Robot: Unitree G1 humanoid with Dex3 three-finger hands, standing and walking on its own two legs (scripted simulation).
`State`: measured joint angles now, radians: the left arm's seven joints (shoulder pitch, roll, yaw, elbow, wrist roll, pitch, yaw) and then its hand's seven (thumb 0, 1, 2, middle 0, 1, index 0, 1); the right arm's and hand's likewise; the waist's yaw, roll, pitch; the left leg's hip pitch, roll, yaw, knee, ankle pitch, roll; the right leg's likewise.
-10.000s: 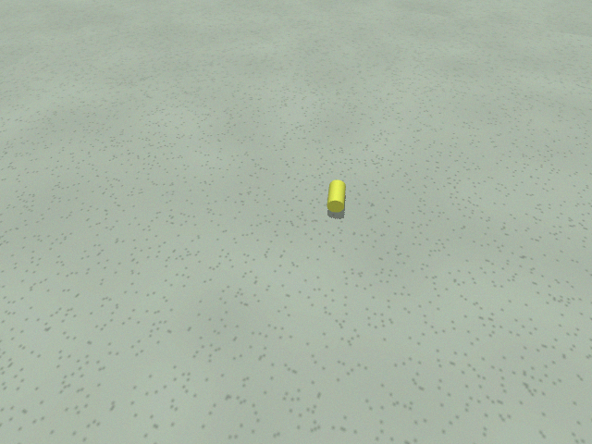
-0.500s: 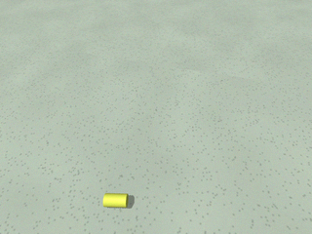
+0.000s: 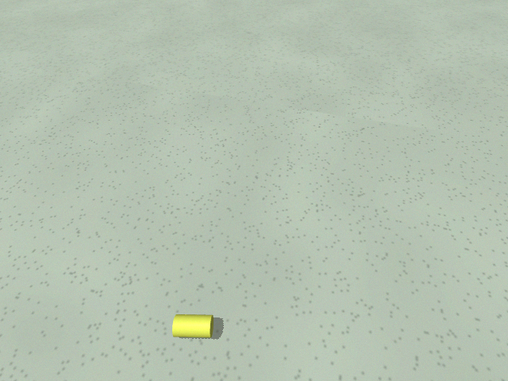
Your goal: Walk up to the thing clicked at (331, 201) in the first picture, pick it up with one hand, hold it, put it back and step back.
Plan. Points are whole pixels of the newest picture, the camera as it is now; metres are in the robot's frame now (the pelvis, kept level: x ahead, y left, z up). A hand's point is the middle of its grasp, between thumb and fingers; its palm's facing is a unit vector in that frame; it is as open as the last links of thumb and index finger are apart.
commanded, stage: walk up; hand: left
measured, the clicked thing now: (193, 325) +0.42 +0.27 -0.74
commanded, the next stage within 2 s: stand in 0.74 s
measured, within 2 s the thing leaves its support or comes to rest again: neither
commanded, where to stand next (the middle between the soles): +0.04 +0.03 m, yaw +1 degrees
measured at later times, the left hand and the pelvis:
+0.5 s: hand out of the picture +0.06 +0.27 -0.15, palm faces +0.00 -0.91 -0.41, open 7.3 cm; pelvis -0.01 +0.00 +0.00, yaw +0 degrees
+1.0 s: hand out of the picture +0.05 +0.24 -0.15, palm faces -0.02 -0.94 -0.35, open 7.3 cm; pelvis -0.02 -0.01 +0.01, yaw +1 degrees
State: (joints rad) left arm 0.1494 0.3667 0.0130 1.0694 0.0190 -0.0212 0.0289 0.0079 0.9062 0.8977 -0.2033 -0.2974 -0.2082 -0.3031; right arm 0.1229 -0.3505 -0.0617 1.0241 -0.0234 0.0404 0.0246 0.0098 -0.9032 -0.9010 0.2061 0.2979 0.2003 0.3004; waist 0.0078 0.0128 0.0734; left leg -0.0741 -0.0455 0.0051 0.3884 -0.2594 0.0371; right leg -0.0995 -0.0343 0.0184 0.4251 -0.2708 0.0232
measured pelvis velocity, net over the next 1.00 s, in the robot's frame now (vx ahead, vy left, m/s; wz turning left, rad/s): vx -0.02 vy -0.01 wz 0.01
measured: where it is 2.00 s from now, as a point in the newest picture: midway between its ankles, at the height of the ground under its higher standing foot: outside the picture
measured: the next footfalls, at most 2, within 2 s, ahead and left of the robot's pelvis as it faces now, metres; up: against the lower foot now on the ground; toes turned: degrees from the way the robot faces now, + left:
none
